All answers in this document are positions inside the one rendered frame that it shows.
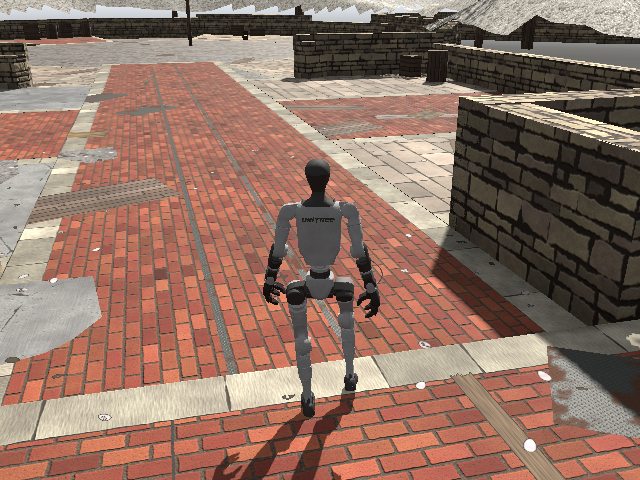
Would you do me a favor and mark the robot left hand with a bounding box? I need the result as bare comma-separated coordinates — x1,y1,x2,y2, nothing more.
263,282,286,305

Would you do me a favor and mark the robot left forearm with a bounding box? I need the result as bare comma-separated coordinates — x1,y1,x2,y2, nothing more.
264,243,283,285

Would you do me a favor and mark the robot right thigh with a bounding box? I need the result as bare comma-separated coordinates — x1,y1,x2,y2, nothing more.
334,277,354,329

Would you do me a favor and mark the robot right forearm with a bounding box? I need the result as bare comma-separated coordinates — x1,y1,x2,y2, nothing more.
356,243,378,293

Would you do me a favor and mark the robot right hand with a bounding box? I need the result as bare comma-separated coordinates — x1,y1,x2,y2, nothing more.
357,290,380,318

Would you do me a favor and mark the robot right foot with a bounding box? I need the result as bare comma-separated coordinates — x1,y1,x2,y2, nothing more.
344,373,358,391

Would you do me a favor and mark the robot left upper arm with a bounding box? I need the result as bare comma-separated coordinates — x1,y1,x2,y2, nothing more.
272,202,298,258

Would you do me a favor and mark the robot right upper arm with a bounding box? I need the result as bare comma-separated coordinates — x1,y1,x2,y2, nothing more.
339,201,366,259

